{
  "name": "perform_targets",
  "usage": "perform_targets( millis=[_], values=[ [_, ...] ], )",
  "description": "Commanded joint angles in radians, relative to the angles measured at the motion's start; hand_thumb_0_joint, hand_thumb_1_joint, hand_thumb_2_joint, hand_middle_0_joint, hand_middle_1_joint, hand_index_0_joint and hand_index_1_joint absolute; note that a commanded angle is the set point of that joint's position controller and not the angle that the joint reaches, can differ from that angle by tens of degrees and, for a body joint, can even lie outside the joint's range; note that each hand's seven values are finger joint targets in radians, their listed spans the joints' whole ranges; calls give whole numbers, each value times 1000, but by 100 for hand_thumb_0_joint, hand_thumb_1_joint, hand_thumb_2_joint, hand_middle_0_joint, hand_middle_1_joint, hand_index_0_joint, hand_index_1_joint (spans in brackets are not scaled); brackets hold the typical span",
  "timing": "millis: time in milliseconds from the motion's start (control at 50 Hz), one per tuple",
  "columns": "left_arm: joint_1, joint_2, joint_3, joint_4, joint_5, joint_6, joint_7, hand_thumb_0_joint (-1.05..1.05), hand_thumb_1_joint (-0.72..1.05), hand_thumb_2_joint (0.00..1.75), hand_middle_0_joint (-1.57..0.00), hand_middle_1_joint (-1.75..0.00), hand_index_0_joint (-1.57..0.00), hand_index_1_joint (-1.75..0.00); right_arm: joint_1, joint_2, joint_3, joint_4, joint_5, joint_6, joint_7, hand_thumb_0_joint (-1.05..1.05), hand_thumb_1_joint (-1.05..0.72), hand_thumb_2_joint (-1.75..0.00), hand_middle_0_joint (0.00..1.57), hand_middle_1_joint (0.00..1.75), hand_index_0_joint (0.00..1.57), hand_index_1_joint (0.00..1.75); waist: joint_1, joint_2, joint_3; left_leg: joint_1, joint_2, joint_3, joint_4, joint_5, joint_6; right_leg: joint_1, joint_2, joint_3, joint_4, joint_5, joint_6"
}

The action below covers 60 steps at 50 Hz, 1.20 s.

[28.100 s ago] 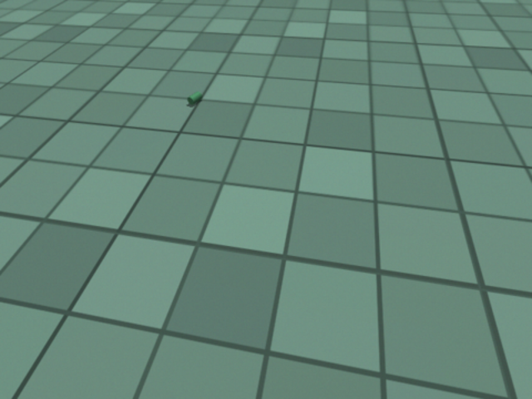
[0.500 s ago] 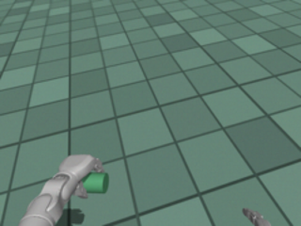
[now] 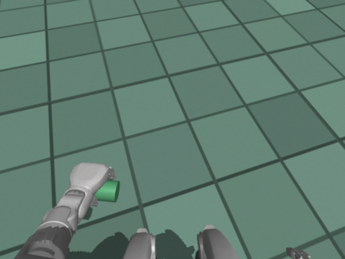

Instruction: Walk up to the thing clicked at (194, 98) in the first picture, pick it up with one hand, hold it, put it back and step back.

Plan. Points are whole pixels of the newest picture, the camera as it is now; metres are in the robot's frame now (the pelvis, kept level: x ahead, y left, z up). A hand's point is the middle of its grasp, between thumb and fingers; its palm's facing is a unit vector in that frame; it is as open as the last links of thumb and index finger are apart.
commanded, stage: crouch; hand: left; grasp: from above
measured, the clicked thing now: (100, 189) +0.34 +0.21 -0.15
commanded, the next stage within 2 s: lower in 1.34 s
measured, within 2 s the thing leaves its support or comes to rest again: neither
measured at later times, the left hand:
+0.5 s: hand (115, 199) +0.36 +0.20 -0.34, palm faces -0.46 +0.06 -0.89, open 8.4 cm
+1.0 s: hand (121, 201) +0.37 +0.20 -0.44, palm faces -0.47 +0.05 -0.88, open 8.4 cm
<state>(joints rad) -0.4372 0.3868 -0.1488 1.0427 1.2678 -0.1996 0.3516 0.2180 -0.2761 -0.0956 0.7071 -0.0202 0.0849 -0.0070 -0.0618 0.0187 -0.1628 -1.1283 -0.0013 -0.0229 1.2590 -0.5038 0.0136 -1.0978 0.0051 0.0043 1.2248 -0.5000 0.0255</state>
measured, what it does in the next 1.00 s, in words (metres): lowers itself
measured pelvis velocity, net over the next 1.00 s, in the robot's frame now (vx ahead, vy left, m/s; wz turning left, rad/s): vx -0.04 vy -0.01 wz -0.06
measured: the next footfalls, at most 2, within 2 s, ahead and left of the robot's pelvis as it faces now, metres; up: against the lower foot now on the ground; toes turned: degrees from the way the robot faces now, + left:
none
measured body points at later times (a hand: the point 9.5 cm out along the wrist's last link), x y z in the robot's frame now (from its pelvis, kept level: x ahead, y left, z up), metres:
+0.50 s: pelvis -0.03 +0.00 -0.18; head +0.16 +0.02 +0.22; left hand +0.38 +0.20 -0.29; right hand +0.03 -0.28 -0.31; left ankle +0.05 +0.11 -0.62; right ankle +0.04 -0.14 -0.62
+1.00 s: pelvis -0.04 -0.01 -0.26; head +0.19 +0.03 +0.13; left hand +0.39 +0.20 -0.39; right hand +0.02 -0.29 -0.38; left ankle +0.05 +0.11 -0.62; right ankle +0.04 -0.14 -0.62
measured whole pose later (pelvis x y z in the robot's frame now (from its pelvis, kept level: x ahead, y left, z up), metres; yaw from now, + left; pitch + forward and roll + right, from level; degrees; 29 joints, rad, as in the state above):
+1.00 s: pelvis -0.04 -0.01 -0.26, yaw -4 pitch +37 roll -5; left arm -0.72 0.52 0.02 1.26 1.34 -0.25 0.48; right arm 0.14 -0.24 -0.06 0.77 -0.14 -0.06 0.12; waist -0.16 0.01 -0.15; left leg -2.14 -0.01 -0.09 2.18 -0.70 -0.01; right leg -2.08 0.02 -0.05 2.13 -0.70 0.02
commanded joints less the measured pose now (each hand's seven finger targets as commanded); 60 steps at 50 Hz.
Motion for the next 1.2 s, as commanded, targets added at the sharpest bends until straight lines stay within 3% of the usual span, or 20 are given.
perform_targets(
  millis=[0,100,260,340,440,460,500,520,540,660,680,720,800,860,880,920,940,1020,1040,1180],
  values=[
    [-398,212,101,-136,-12,24,99,0,96,53,-138,-16,-132,-22,72,-169,-57,-55,-21,-49,-27,0,-89,-90,20,30,20,30,-28,76,-465,190,-10,-27,-17,123,4,-71,21,-34,3,124,-60],
    [-410,233,118,-99,-12,40,107,0,98,59,-140,-15,-133,-22,70,-171,-57,-46,-35,-78,-28,0,-89,-90,20,30,20,30,-30,85,-535,56,-16,-33,96,70,3,-208,16,-40,131,65,-63],
    [-534,257,124,-63,-6,2,109,0,100,60,-141,-17,-135,-23,82,-179,-46,-16,-58,-121,-3,0,-89,-90,20,30,20,30,-71,113,-600,-132,-23,-55,259,-69,-2,-423,10,-62,306,-43,-62],
    [-526,253,131,-16,0,-9,132,0,103,60,-141,-18,-137,-23,90,-178,-38,-8,-69,-136,18,0,-89,-90,20,30,20,30,-73,132,-649,-179,-29,-42,345,-44,0,-497,11,-68,369,-33,-64],
    [-611,334,180,-54,25,-25,158,0,103,66,-143,-20,-137,-27,126,-172,-32,22,-85,-151,43,0,-89,-90,20,30,20,30,-82,162,-727,-229,-31,-21,462,45,5,-517,12,-67,445,46,-61],
    [-557,289,160,24,27,-19,160,0,104,63,-141,-21,-137,-26,114,-170,-31,14,-86,-155,47,0,-89,-90,20,30,20,30,-87,146,-702,-254,-29,-27,470,27,1,-548,11,-73,465,29,-61],
    [-606,314,173,-19,30,-29,166,0,103,63,-141,-21,-137,-26,122,-168,-31,23,-91,-154,58,0,-89,-90,20,30,20,30,-89,170,-709,-264,-30,-14,500,33,6,-553,15,-73,473,40,-60],
    [-554,286,163,72,32,-17,167,0,102,60,-140,-19,-136,-23,105,-166,-30,16,-91,-157,59,0,-89,-90,20,30,20,30,-92,145,-690,-283,-27,-26,507,27,3,-584,14,-77,491,29,-60],
    [-640,321,174,-17,36,-28,170,0,101,60,-140,-19,-135,-24,107,-166,-34,21,-96,-156,62,0,-89,-90,20,30,20,30,-98,179,-712,-295,-28,-18,524,10,5,-590,17,-77,503,21,-62],
    [-566,286,163,69,33,-25,167,0,95,60,-136,-17,-131,-22,93,-158,-28,13,-102,-154,81,0,-89,-90,20,30,20,30,-97,162,-695,-345,-27,-14,589,37,9,-612,25,-84,558,53,-62],
    [-622,351,198,-5,36,-33,172,0,94,59,-134,-16,-130,-21,100,-163,-34,23,-103,-153,83,0,-89,-90,20,30,20,30,-95,178,-707,-357,-27,-10,607,37,11,-617,25,-82,567,56,-59],
    [-559,303,175,48,35,-33,164,0,90,56,-131,-16,-127,-21,105,-158,-28,20,-108,-151,91,0,-90,-90,20,30,20,30,-91,192,-696,-352,-25,-8,624,73,7,-618,26,-82,588,83,-61],
    [-585,348,207,19,38,-51,169,0,86,55,-127,-17,-123,-21,114,-166,-32,31,-111,-149,103,0,-89,-90,20,30,20,30,-96,182,-686,-401,-21,-9,661,71,8,-639,32,-88,624,89,-60],
    [-586,314,188,57,44,-54,174,0,82,53,-125,-14,-121,-19,103,-178,-37,30,-114,-150,107,0,-89,-90,20,30,20,30,-105,191,-675,-402,-16,-23,673,57,2,-701,35,-100,657,66,-63],
    [-633,353,208,-7,47,-64,179,0,82,53,-124,-15,-120,-19,114,-171,-37,38,-116,-151,111,0,-89,-90,20,30,20,30,-104,216,-685,-398,-17,-15,685,74,3,-685,35,-97,662,86,-63],
    [-551,312,197,93,51,-53,182,0,79,51,-122,-15,-118,-20,103,-179,-34,29,-116,-154,116,0,-89,-90,20,30,20,30,-100,191,-660,-425,-18,-18,688,57,1,-710,35,-104,680,65,-63],
    [-625,357,220,18,49,-63,188,0,78,52,-121,-15,-117,-20,112,-186,-41,41,-119,-156,119,0,-89,-90,20,30,20,30,-114,212,-674,-425,-15,-18,700,50,2,-717,33,-103,688,66,-61],
    [-606,337,208,63,45,-62,195,0,77,51,-120,-15,-116,-20,104,-186,-39,37,-121,-159,122,0,-89,-90,20,30,20,30,-111,199,-661,-468,-16,-9,725,10,7,-733,36,-102,701,41,-60],
    [-619,374,232,65,50,-62,201,0,77,53,-120,-15,-116,-20,106,-192,-40,43,-121,-161,121,0,-89,-90,20,30,20,30,-109,189,-665,-469,-15,-12,728,-3,8,-744,35,-104,707,27,-61],
    [-616,398,243,93,52,-56,205,0,76,52,-120,-16,-116,-21,106,-191,-30,54,-124,-163,120,0,-90,-90,20,30,20,30,-104,188,-662,-533,-22,5,773,-11,15,-738,37,-97,738,31,-59]
  ],
)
